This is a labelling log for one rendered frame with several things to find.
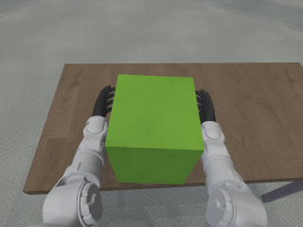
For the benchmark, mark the right robot hand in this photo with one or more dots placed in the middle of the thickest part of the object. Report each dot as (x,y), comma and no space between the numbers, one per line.
(206,109)

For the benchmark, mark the right robot upper arm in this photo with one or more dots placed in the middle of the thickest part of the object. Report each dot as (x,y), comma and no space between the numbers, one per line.
(231,208)

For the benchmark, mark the table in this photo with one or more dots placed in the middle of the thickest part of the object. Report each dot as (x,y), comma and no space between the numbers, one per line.
(259,106)

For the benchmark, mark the robot left forearm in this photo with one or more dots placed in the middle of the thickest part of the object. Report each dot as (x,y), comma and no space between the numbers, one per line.
(90,156)

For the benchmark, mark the carton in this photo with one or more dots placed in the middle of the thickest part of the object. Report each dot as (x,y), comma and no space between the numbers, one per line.
(154,133)

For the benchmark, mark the left robot upper arm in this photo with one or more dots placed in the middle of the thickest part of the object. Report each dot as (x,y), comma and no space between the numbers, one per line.
(72,205)

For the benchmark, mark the robot right forearm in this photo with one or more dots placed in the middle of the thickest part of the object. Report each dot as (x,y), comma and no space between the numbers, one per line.
(217,163)

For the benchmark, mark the left robot hand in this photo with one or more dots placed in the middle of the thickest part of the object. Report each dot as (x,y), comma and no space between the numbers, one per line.
(100,107)

